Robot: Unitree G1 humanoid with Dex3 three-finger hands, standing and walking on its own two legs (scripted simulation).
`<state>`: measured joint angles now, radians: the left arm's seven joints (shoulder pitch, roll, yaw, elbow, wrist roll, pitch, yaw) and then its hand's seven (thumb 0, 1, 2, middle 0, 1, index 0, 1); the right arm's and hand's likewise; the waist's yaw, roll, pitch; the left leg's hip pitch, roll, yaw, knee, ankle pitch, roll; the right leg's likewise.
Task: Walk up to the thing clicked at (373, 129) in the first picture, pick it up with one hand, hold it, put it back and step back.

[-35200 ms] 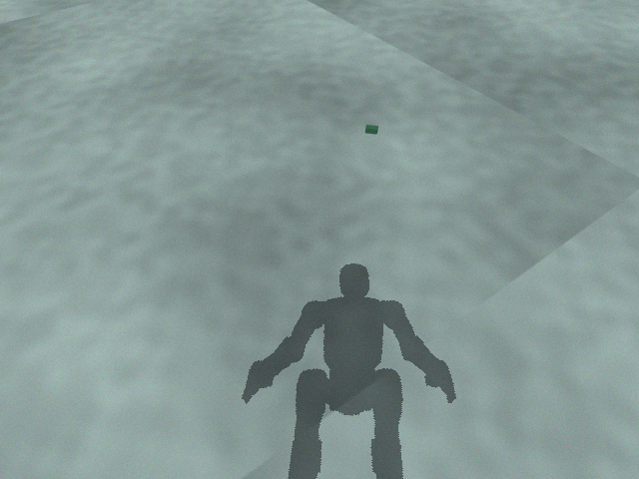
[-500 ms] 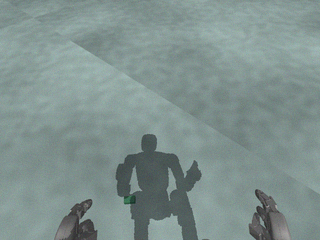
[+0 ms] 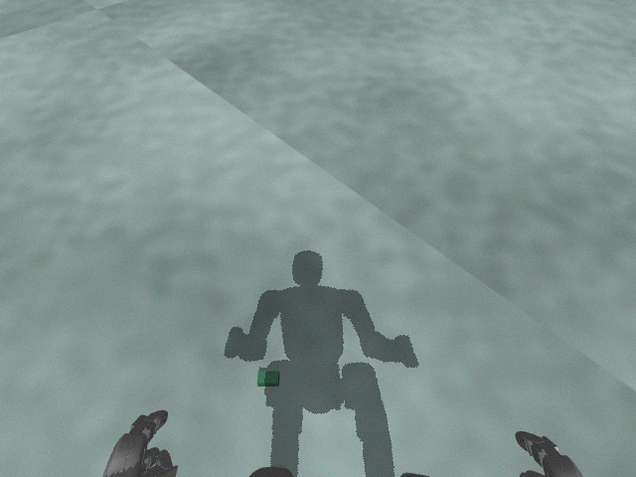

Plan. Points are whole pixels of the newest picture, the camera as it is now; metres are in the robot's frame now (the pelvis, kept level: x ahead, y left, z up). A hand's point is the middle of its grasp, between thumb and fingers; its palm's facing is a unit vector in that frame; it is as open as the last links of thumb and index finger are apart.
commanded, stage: stand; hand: left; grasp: from above
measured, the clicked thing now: (268, 378) +0.46 +0.20 -0.72
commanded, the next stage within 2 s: none
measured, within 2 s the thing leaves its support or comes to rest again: neither
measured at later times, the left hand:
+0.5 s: hand out of the picture +0.04 +0.25 -0.13, palm faces +0.04 -0.95 -0.32, open 7.4 cm
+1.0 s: hand out of the picture +0.04 +0.23 -0.12, palm faces +0.02 -0.94 -0.33, open 7.4 cm
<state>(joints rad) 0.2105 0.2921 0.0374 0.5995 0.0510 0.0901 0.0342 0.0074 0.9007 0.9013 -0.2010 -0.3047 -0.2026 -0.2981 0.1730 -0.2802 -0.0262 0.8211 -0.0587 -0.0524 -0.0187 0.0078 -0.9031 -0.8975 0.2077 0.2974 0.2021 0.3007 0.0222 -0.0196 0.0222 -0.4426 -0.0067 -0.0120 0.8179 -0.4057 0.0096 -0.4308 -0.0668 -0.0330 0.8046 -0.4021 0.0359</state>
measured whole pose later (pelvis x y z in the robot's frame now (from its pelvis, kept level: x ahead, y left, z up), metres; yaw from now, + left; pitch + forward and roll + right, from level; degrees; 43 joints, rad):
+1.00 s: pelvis +0.00 -0.01 +0.04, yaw +1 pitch -4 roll +0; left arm 0.15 0.30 0.03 1.15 0.03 0.00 0.02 0.00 0.90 0.90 -0.20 -0.30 -0.20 -0.30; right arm 0.16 -0.31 -0.02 1.13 -0.02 0.00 -0.02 0.00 -0.91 -0.90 0.20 0.30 0.20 0.30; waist 0.01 0.01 0.07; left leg -0.12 0.00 -0.03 0.36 -0.18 -0.01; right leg -0.10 -0.05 -0.06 0.36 -0.18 0.03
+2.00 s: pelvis +0.01 -0.03 +0.04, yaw +0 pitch -3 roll +0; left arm 0.10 0.32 0.02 1.14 0.02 -0.01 0.01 0.00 0.90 0.90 -0.20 -0.30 -0.20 -0.30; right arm 0.11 -0.33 -0.01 1.14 -0.01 -0.01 -0.01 0.00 -0.91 -0.90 0.20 0.30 0.20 0.30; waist 0.00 0.01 0.06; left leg -0.09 0.03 -0.03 0.31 -0.17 -0.04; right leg -0.09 -0.02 -0.06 0.33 -0.19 0.00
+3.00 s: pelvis -0.11 +0.02 +0.01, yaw -4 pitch -2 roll +0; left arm 0.12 0.37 0.08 0.90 0.02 0.04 0.01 0.00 0.90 0.90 -0.20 -0.30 -0.20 -0.30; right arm 0.10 -0.37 -0.03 0.86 -0.01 0.03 -0.02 0.00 -0.90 -0.90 0.21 0.30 0.20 0.30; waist -0.01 0.01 0.20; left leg -0.38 0.02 0.05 0.67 -0.26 0.03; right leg -0.24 0.03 0.04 0.64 -0.37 -0.01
